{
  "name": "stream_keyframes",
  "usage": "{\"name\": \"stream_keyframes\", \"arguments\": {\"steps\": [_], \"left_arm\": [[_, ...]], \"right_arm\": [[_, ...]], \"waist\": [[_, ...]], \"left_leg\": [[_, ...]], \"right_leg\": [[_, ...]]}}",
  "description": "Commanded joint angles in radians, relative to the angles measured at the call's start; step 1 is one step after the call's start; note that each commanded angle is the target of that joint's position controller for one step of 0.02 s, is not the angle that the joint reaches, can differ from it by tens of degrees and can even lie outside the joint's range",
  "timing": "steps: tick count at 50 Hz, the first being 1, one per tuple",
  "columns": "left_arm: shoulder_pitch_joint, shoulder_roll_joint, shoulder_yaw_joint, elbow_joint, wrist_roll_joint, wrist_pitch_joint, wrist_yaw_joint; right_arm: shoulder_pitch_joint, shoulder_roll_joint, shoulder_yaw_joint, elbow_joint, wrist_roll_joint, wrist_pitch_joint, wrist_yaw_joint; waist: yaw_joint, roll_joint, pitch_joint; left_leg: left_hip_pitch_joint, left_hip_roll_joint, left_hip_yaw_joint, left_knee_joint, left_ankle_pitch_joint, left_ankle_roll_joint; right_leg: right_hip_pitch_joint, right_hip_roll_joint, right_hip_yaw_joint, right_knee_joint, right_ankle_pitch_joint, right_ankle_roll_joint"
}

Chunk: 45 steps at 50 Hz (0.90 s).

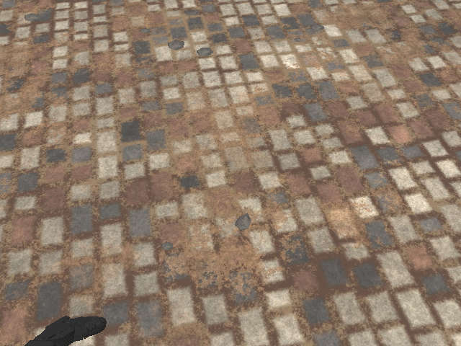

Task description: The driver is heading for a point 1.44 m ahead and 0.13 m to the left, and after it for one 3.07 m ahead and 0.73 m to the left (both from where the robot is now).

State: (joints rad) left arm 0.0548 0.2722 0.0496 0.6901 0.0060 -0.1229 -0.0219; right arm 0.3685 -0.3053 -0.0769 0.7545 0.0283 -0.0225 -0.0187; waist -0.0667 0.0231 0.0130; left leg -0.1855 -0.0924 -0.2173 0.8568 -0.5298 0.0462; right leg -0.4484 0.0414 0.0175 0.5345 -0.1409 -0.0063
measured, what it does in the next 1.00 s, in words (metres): walks ahead: left foot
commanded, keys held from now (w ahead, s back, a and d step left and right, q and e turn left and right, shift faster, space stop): w+q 0.36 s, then w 0.12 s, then w+e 0.52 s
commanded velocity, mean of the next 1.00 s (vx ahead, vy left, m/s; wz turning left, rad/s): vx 0.50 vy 0.00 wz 0.16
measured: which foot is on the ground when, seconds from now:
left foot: up 0.00-0.44, down 0.46-1.00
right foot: down 0.00-0.46, up 0.48-1.00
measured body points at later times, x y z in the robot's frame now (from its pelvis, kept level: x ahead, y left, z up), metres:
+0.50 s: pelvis +0.26 +0.06 -0.01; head +0.29 +0.08 +0.44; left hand +0.18 +0.35 -0.14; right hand +0.55 -0.10 -0.07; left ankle +0.34 +0.18 -0.72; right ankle +0.11 -0.12 -0.69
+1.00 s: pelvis +0.53 +0.12 +0.00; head +0.57 +0.12 +0.45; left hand +0.70 +0.38 -0.10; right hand +0.60 -0.16 -0.13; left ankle +0.34 +0.18 -0.72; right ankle +0.69 +0.04 -0.72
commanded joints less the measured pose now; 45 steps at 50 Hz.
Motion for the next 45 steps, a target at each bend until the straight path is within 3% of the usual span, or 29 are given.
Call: {"name": "stream_keyframes", "arguments": {"steps": [1, 2, 3, 4, 6, 10, 14, 17, 19, 21, 22, 23, 24, 25, 26, 27, 28, 29, 30, 33, 36, 40, 45], "left_arm": [[0.243, 0.144, 0.054, -0.009, -0.011, 0.009, 0.009], [0.19, 0.128, 0.045, -0.013, 0.0, 0.016, 0.01], [0.163, 0.108, 0.038, -0.004, 0.004, 0.019, 0.012], [0.153, 0.097, 0.033, 0.004, 0.01, 0.017, 0.015], [0.154, 0.092, 0.034, 0.021, 0.001, 0.01, 0.016], [0.174, 0.144, 0.052, 0.053, -0.001, 0.006, 0.018], [0.184, 0.169, 0.056, 0.073, -0.006, 0.02, 0.023], [0.23, 0.194, 0.062, 0.098, -0.017, 0.034, 0.025], [0.252, 0.211, 0.067, 0.114, -0.03, 0.046, 0.024], [0.258, 0.24, 0.073, 0.124, -0.041, 0.057, 0.026], [0.25, 0.251, 0.074, 0.127, -0.044, 0.063, 0.028], [0.246, 0.233, 0.064, 0.13, -0.043, 0.066, 0.031], [0.261, 0.175, 0.037, 0.111, -0.01, 0.059, 0.032], [0.376, 0.054, -0.006, 0.08, 0.004, 0.038, 0.015], [0.28, 0.16, 0.017, 0.1, -0.039, 0.018, 0.005], [0.181, 0.188, 0.027, 0.064, -0.07, 0.011, 0.001], [0.16, 0.169, 0.022, 0.064, -0.059, 0.008, 0.007], [0.159, 0.165, 0.025, 0.073, -0.039, 0.013, 0.01], [0.204, 0.157, 0.027, 0.089, -0.037, 0.028, 0.009], [0.241, 0.115, 0.024, 0.113, -0.038, 0.067, 0.014], [0.173, 0.098, 0.024, 0.095, -0.033, 0.074, 0.017], [0.076, 0.067, 0.013, 0.067, -0.028, 0.062, -0.004], [-0.05, 0.05, -0.001, -0.007, -0.025, 0.058, -0.036]], "right_arm": [[-0.021, -0.157, -0.021, -0.102, 0.009, -0.019, -0.002], [-0.072, -0.149, -0.022, -0.112, -0.002, -0.013, -0.004], [-0.1, -0.134, -0.024, -0.123, -0.013, -0.013, 0.0], [-0.091, -0.112, -0.024, -0.126, -0.007, -0.01, 0.007], [-0.085, -0.069, -0.018, -0.129, 0.003, -0.001, 0.013], [-0.153, -0.043, -0.007, -0.166, -0.005, 0.005, 0.021], [-0.255, -0.026, 0.004, -0.187, -0.005, -0.009, 0.045], [-0.34, -0.02, 0.009, -0.22, -0.002, -0.011, 0.063], [-0.368, -0.027, 0.007, -0.24, -0.003, -0.01, 0.072], [-0.329, -0.055, -0.009, -0.244, -0.012, -0.008, 0.073], [-0.239, -0.087, -0.027, -0.224, -0.016, -0.005, 0.07], [-0.073, -0.132, -0.055, -0.172, -0.014, -0.002, 0.059], [0.091, -0.209, -0.08, -0.133, -0.012, 0.007, 0.038], [0.05, -0.289, -0.078, -0.139, -0.01, -0.003, 0.036], [0.062, -0.188, -0.051, -0.156, -0.015, -0.015, 0.041], [0.019, -0.155, -0.037, -0.14, -0.023, -0.027, 0.045], [-0.039, -0.133, -0.028, -0.131, -0.021, -0.036, 0.045], [-0.092, -0.101, -0.02, -0.128, -0.027, -0.042, 0.045], [-0.123, -0.079, -0.012, -0.129, -0.038, -0.05, 0.044], [-0.147, -0.075, -0.015, -0.097, -0.041, -0.081, 0.042], [-0.125, -0.079, -0.017, -0.062, -0.051, -0.09, 0.029], [-0.119, -0.097, -0.017, -0.036, -0.045, -0.089, 0.016], [-0.038, -0.122, -0.028, 0.022, -0.027, -0.058, 0.007]], "waist": [[0.153, -0.157, -0.147], [0.134, -0.091, -0.076], [0.118, -0.091, -0.023], [0.096, -0.122, -0.01], [0.086, -0.141, -0.001], [0.093, -0.098, 0.015], [0.128, -0.083, 0.037], [0.154, -0.077, 0.064], [0.149, -0.08, 0.072], [0.101, -0.107, 0.03], [0.039, -0.111, -0.027], [-0.05, -0.088, -0.111], [-0.108, 0.028, -0.219], [0.022, 0.253, -0.346], [-0.06, 0.108, -0.382], [-0.062, 0.085, -0.224], [-0.02, 0.027, -0.143], [0.014, 0.028, -0.091], [0.051, 0.046, -0.076], [0.085, 0.039, -0.033], [0.067, 0.018, 0.015], [0.031, 0.018, 0.045], [-0.018, 0.004, 0.088]], "left_leg": [[-0.61, 0.093, 0.039, 0.443, 0.056, -0.025], [-0.573, 0.127, 0.07, 0.424, 0.125, -0.031], [-0.554, 0.154, 0.07, 0.38, 0.17, -0.034], [-0.505, 0.18, 0.075, 0.35, 0.199, -0.032], [-0.487, 0.194, 0.104, 0.307, 0.219, -0.036], [-0.55, 0.214, 0.113, 0.161, 0.341, -0.057], [-0.497, 0.199, 0.174, -0.059, 0.531, -0.048], [-0.477, 0.184, 0.219, -0.166, 0.543, -0.027], [-0.455, 0.165, 0.24, -0.212, 0.474, 0.0], [-0.342, 0.104, 0.282, -0.24, 0.366, 0.042], [-0.209, 0.066, 0.302, -0.272, 0.351, 0.07], [0.04, 0.03, 0.306, -0.333, 0.426, 0.104], [0.36, 0.178, 0.09, -0.315, 0.466, 0.155], [0.598, 0.44, -0.461, -0.434, 0.265, 0.329], [0.571, 0.471, -0.516, -0.522, 0.199, 0.314], [0.447, 0.438, -0.339, -0.536, 0.297, 0.268], [0.308, 0.396, -0.209, -0.545, 0.402, 0.23], [0.198, 0.361, -0.118, -0.571, 0.478, 0.209], [0.12, 0.343, -0.061, -0.614, 0.505, 0.2], [0.023, 0.332, 0.066, -0.696, 0.57, 0.202], [0.045, 0.308, 0.18, -0.723, 0.622, 0.168], [0.071, 0.284, 0.299, -0.749, 0.619, 0.121], [0.271, 0.347, 0.346, -0.686, 0.749, 0.108]], "right_leg": [[0.651, -0.414, 0.612, -0.254, -0.424, -0.191], [0.528, -0.371, 0.48, -0.268, -0.283, -0.166], [0.44, -0.337, 0.389, -0.288, -0.172, -0.165], [0.383, -0.307, 0.31, -0.311, -0.102, -0.152], [0.347, -0.286, 0.205, -0.35, -0.023, -0.16], [0.372, -0.31, 0.084, -0.391, 0.126, -0.191], [0.39, -0.278, -0.069, -0.391, 0.21, -0.158], [0.445, -0.297, -0.123, -0.38, 0.232, -0.141], [0.494, -0.32, -0.142, -0.345, 0.328, -0.131], [0.53, -0.33, -0.167, -0.234, 0.642, -0.12], [0.524, -0.319, -0.188, -0.104, 0.776, -0.107], [0.433, -0.287, -0.22, 0.087, 0.781, -0.08], [0.177, -0.242, -0.226, 0.392, 0.413, -0.04], [-0.188, -0.057, -0.121, 0.721, -0.448, 0.008], [-0.26, -0.077, 0.049, 0.82, -0.452, -0.005], [-0.322, -0.113, 0.041, 0.818, -0.371, -0.019], [-0.293, -0.16, 0.041, 0.742, -0.279, -0.023], [-0.25, -0.185, 0.043, 0.681, -0.221, -0.016], [-0.184, -0.205, 0.058, 0.664, -0.168, -0.01], [-0.153, -0.201, 0.075, 0.603, -0.097, 0.022], [-0.239, -0.178, 0.104, 0.471, 0.061, 0.037], [-0.207, -0.148, 0.041, 0.228, 0.272, 0.025], [-0.289, -0.125, -0.019, 0.088, 0.2, -0.021]]}}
